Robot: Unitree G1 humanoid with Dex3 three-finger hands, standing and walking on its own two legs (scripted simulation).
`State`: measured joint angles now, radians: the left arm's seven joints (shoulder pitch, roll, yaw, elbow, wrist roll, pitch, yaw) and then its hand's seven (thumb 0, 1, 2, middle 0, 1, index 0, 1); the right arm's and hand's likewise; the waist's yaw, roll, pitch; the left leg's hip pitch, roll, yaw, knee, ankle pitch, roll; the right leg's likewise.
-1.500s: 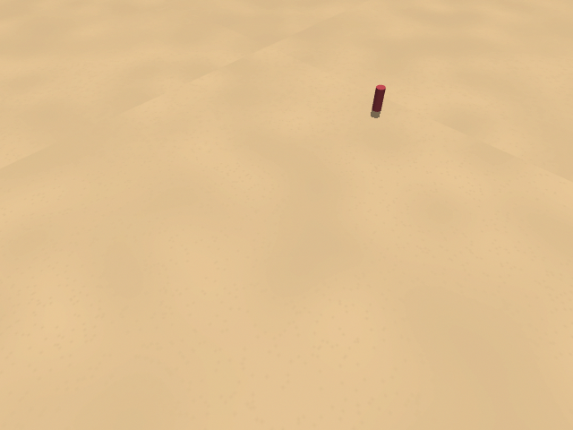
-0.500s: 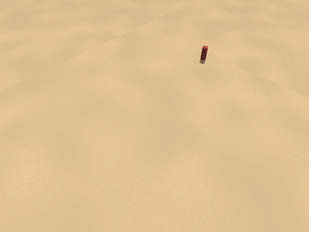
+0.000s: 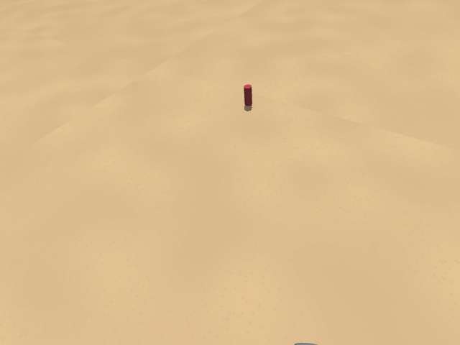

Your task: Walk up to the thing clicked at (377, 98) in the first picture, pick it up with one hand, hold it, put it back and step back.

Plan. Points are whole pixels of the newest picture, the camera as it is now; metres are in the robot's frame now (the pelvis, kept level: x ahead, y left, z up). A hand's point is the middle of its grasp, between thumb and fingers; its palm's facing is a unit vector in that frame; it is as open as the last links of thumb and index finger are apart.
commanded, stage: walk up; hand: left
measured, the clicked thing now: (248, 95) +1.90 -0.12 -0.67
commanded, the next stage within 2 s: none
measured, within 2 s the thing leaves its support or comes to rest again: neither
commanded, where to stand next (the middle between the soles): +1.53 -0.24 m, yaw -11 degrees
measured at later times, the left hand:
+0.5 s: hand (127, 272) +0.33 +0.27 -0.14, palm faces -0.14 -0.93 -0.35, open 7.4 cm
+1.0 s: hand (191, 138) +0.74 +0.13 -0.09, palm faces -0.22 -0.90 -0.38, open 7.4 cm
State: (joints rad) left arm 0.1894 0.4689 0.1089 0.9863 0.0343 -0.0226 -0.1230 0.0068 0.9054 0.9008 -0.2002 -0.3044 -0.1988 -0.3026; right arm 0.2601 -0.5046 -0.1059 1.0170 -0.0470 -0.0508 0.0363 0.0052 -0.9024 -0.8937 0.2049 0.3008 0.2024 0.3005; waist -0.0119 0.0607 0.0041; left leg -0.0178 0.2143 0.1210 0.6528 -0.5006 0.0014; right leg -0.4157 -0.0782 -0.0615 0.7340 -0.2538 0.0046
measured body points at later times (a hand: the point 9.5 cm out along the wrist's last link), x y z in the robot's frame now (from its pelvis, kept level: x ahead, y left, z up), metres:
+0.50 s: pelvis +0.27 -0.01 +0.01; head +0.30 +0.01 +0.46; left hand +0.33 +0.32 -0.12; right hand +0.35 -0.35 -0.08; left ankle +0.38 +0.10 -0.71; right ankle +0.09 -0.13 -0.67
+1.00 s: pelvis +0.55 -0.09 +0.01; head +0.57 -0.12 +0.46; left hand +0.75 +0.18 -0.07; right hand +0.51 -0.41 -0.12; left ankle +0.43 +0.08 -0.63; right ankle +0.60 -0.21 -0.71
